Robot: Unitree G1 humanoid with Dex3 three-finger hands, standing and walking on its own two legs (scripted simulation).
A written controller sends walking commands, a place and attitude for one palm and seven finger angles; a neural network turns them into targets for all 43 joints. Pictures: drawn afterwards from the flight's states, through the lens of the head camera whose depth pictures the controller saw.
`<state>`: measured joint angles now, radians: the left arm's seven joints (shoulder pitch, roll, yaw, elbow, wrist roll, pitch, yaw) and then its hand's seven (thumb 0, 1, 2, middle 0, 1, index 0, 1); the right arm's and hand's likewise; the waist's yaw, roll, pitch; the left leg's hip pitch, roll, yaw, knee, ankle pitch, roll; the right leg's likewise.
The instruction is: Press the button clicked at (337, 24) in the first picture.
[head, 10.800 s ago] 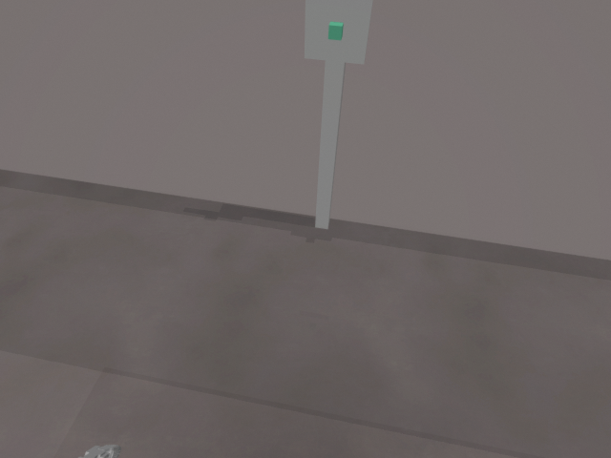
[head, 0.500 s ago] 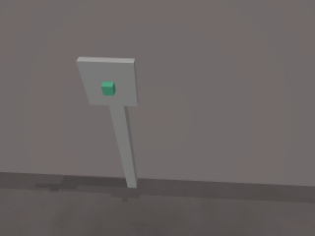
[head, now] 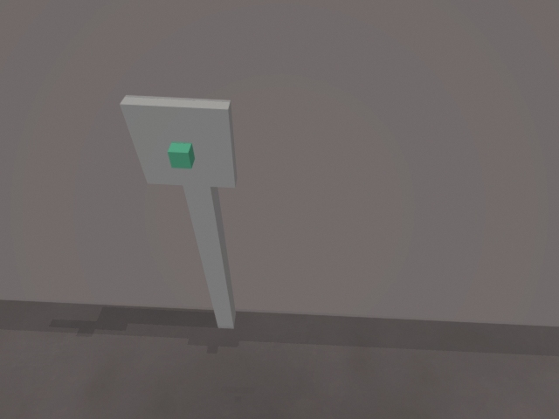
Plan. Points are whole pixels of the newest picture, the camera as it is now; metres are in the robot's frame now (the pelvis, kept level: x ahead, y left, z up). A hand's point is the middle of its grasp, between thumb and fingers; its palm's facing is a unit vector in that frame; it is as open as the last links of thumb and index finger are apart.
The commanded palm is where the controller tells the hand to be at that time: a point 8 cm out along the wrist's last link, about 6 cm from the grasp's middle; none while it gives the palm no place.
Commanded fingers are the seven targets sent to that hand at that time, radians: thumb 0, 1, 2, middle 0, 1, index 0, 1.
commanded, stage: look again from close up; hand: left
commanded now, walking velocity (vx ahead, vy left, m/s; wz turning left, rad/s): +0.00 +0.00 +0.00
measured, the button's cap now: (182, 154) +0.53 +0.22 +0.08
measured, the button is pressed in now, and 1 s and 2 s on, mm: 0 0 0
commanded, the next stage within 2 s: shuffle to correct the standing spot in 0.06 s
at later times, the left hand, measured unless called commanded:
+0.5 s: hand out of the picture +0.02 +0.19 -0.18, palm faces +0.01 -0.98 -0.18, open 7.4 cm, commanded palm none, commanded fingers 0.00 0.90 0.90 -0.20 -0.30 -0.20 -0.30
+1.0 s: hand out of the picture +0.05 +0.24 -0.17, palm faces +0.04 -0.96 -0.28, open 7.4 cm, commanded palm none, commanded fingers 0.00 0.90 0.90 -0.20 -0.30 -0.20 -0.30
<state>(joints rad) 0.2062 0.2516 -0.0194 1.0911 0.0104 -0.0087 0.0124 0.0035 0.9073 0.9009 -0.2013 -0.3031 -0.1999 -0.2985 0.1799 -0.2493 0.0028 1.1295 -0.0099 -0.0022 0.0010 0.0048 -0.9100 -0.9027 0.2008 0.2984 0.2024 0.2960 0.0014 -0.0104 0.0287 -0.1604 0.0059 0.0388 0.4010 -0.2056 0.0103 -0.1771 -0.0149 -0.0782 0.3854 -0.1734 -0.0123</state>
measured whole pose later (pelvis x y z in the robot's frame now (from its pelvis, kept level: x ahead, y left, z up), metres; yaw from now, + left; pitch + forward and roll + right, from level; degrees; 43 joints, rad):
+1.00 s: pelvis +0.00 +0.02 -0.01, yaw +1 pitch -3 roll -1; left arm 0.25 0.28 0.01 1.01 0.02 0.00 0.02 0.00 0.91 0.90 -0.20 -0.30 -0.20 -0.30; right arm 0.24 -0.26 -0.02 1.01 -0.01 -0.01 -0.02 0.01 -0.91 -0.90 0.20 0.30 0.20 0.30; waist 0.01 0.00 -0.01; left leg -0.20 -0.02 0.03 0.52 -0.28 0.04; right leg -0.21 -0.04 -0.08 0.49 -0.24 0.01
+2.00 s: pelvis +0.00 +0.00 +0.00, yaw +1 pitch -3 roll +0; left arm 0.20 0.27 -0.01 1.10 0.01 -0.01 0.01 0.00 0.91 0.90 -0.20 -0.30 -0.20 -0.30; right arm 0.17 -0.27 0.00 1.13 -0.01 -0.01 0.00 0.00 -0.91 -0.90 0.20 0.30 0.20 0.30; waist 0.01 -0.01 0.03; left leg -0.14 0.00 0.03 0.38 -0.19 0.01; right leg -0.15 -0.02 -0.09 0.36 -0.16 -0.01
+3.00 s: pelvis +0.01 +0.01 -0.06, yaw +1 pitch +11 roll -3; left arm 0.54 0.25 0.22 -0.16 -0.31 -0.31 -0.29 0.01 0.90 0.90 -1.23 -1.43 -1.23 -1.43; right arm 0.27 -0.23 -0.01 0.54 0.04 -0.22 -0.06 0.01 -0.91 -0.90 0.20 0.30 0.20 0.30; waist 0.00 0.02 -0.13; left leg -0.70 0.02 -0.01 1.02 -0.51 0.02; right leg -0.67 -0.02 -0.10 0.95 -0.46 -0.01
